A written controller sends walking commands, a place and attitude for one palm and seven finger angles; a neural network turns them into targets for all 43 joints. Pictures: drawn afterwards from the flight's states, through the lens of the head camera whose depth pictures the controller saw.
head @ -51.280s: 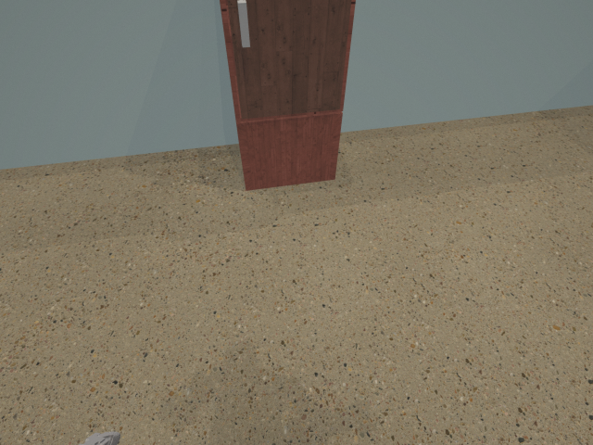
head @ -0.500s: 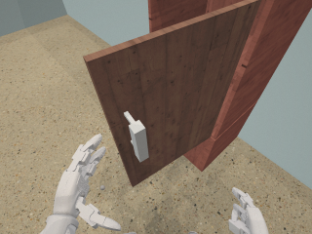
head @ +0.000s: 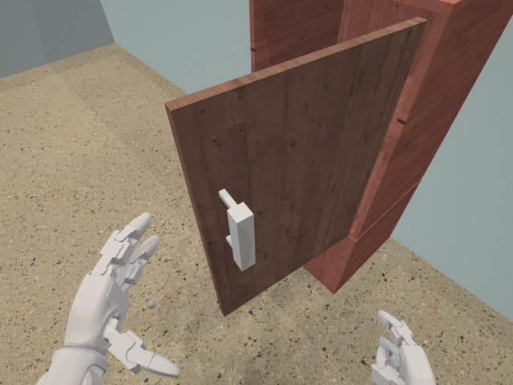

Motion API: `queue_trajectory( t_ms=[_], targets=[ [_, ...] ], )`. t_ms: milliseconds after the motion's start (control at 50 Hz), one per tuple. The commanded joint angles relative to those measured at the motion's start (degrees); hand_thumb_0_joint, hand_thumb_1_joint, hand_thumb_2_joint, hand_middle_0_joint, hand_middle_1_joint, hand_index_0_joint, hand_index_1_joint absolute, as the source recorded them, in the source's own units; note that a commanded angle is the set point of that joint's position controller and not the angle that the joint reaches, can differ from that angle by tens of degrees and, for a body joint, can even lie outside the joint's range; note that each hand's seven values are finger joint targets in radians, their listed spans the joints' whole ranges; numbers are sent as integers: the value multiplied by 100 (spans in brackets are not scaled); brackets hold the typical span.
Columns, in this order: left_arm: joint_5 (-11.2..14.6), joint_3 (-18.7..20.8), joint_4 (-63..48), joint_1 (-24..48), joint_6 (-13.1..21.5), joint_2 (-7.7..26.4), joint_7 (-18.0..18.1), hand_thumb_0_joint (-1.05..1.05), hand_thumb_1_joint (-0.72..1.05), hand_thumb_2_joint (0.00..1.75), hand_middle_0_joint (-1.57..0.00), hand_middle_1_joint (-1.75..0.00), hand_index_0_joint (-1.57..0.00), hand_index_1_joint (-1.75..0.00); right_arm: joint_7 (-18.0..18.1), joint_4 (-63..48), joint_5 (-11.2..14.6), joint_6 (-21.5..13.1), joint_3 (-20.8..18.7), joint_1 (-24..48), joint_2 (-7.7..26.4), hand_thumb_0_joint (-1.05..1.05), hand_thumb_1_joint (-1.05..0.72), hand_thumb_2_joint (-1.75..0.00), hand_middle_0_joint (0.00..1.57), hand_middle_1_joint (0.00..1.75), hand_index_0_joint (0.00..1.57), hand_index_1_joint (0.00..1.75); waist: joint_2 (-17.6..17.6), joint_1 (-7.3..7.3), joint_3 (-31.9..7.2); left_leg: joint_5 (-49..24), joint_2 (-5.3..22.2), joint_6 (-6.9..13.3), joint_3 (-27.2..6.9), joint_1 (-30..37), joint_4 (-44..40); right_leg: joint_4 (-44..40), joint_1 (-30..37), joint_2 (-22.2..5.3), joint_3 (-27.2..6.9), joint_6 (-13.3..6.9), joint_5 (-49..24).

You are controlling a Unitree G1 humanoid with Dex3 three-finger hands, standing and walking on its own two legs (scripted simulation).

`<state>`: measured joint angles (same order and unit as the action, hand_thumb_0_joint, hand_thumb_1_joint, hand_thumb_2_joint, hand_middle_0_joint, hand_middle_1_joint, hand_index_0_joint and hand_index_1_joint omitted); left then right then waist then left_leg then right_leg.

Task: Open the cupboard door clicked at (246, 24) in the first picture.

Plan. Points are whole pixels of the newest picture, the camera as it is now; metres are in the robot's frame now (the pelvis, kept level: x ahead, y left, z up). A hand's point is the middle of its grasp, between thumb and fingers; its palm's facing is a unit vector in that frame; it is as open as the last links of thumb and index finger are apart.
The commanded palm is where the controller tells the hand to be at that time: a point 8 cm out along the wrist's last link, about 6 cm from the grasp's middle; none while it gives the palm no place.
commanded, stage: draw the hand back to the body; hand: left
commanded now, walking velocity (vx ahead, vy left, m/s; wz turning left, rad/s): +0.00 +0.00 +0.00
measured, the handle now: (235, 229) +0.33 +0.06 +0.08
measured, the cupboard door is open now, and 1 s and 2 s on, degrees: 82 82 82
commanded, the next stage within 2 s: step back with the hand held close in 1.28 s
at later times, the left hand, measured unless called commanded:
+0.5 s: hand (73, 288) +0.20 +0.22 +0.15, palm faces +0.28 -0.90 -0.34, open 13.9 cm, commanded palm +0.15 +0.27 +0.17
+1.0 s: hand (3, 248) +0.21 +0.27 +0.21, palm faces +0.47 -0.79 -0.40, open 8.1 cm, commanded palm +0.16 +0.30 +0.22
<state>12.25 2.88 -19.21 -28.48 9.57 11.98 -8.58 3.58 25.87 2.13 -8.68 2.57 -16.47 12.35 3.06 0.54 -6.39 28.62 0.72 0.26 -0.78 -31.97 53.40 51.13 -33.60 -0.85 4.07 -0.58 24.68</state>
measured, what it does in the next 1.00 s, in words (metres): rises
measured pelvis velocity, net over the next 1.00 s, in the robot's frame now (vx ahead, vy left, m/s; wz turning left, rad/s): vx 0.02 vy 0.01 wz -0.02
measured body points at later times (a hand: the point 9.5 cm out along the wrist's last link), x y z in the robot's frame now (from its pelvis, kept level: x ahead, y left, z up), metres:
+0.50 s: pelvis +0.01 +0.01 +0.03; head +0.00 +0.00 +0.48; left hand +0.18 +0.27 +0.17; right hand +0.19 -0.19 -0.04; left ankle -0.02 +0.11 -0.69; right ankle +0.01 -0.12 -0.69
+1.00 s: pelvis +0.02 +0.01 +0.05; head +0.00 -0.01 +0.50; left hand +0.18 +0.31 +0.23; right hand +0.21 -0.22 -0.03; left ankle -0.02 +0.11 -0.69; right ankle +0.01 -0.12 -0.69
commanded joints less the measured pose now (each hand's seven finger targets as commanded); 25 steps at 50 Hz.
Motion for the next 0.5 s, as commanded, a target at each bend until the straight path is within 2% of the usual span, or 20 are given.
queue_trajectory(
  t_ms=[0,40,60,100,120,180,200,220,240,300,360,400,420,480],
  targets=[
    [153,461,-1490,-35,215,547,-110,0,-50,30,-15,-30,-15,-30,37,-970,32,-405,-279,577,670,0,-90,-90,20,30,20,30,-144,98,-607,-1592,-140,33,-103,247,-1026,-829,1007,143,-6,-37,-1452],
    [176,508,-1573,54,179,581,-145,0,-50,30,-15,-30,-15,-30,52,-949,45,-425,-272,560,671,0,-90,-90,20,30,20,30,-221,54,-460,-1578,-130,26,-126,295,-1073,-879,965,150,24,-23,-1447],
    [204,502,-1699,118,175,561,-168,0,-50,30,-15,-30,-15,-30,53,-947,45,-453,-267,571,676,0,-90,-90,20,30,20,30,-95,56,-482,-1567,-138,22,-127,374,-1098,-906,966,144,19,-24,-1435],
    [227,700,-1681,15,142,705,-187,0,-47,32,-15,-30,-15,-30,66,-896,50,-479,-279,605,691,0,-90,-90,20,30,20,30,-221,101,-486,-1641,-123,25,-150,429,-1146,-946,1061,160,42,-32,-1465],
    [252,635,-1756,29,118,624,-223,0,-43,33,-15,-30,-15,-30,62,-895,53,-496,-255,601,678,0,-90,-90,20,30,20,30,-132,86,-442,-1721,-126,23,-155,494,-1178,-957,1076,149,62,-29,-1561],
    [312,761,-1905,66,32,711,-314,0,-32,37,-16,-30,-16,-30,69,-848,78,-543,-250,609,683,0,-90,-90,20,30,20,30,41,109,-448,-1830,-113,-15,-180,671,-1285,-1008,1135,155,104,-32,-1631],
    [-568,1044,-2187,141,-115,1623,533,0,-29,39,-16,-30,-16,-30,213,-867,-22,-466,-290,574,631,0,-90,-90,20,30,20,30,-57,343,-440,-1717,-49,19,-106,555,-1533,-1303,1423,52,-206,-107,-1408],
    [-653,712,-2178,-5,-246,1034,879,0,-26,40,-16,-30,-16,-30,245,-873,-72,-440,-218,618,542,0,-90,-90,20,30,20,30,-85,189,-72,-1568,-82,14,-84,587,-1631,-1440,1315,33,-181,-88,-1263],
    [-767,581,-1950,-145,-342,855,1089,0,-22,42,-16,-30,-16,-30,246,-768,-78,-390,-205,557,523,0,-90,-90,20,30,20,30,-16,160,117,-1620,-43,12,-79,676,-1692,-1499,1334,15,-139,-72,-1253],
    [-946,757,-2055,-58,-394,1073,1413,0,-12,47,-16,-30,-16,-30,246,-661,-117,-315,-208,668,591,0,-90,-90,20,30,20,30,-57,203,-20,-1907,3,7,-135,1009,-1931,-1671,1656,13,-94,-75,-1379],
    [-1016,769,-2088,56,-377,1067,1543,0,-1,51,-17,-30,-17,-30,242,-559,-150,-318,-186,770,576,0,-90,-90,20,30,20,30,22,185,65,-1949,19,7,-98,1290,-2180,-1868,1846,-5,-86,-49,-1404],
    [-1034,978,-1889,158,-365,1214,1628,0,6,54,-17,-30,-17,-30,254,-449,-161,-312,-188,860,601,0,-90,-90,20,30,20,30,-87,210,221,-1781,27,4,-96,1351,-2369,-2062,2001,5,-84,-59,-1291],
    [-1038,995,-1890,195,-351,1191,1641,0,9,55,-17,-30,-17,-30,263,-433,-160,-303,-189,907,582,0,-90,-90,20,30,20,30,-24,207,303,-1755,21,8,-71,1415,-2451,-2120,2034,3,-89,-52,-1275],
    [-1053,1130,-1931,245,-284,1214,1670,0,20,60,-18,-30,-18,-30,243,-309,-171,-328,-196,940,571,0,-90,-90,20,30,20,30,97,236,190,-2095,35,-14,-82,1693,-2640,-2230,2291,1,-72,-56,-1492]
  ],
)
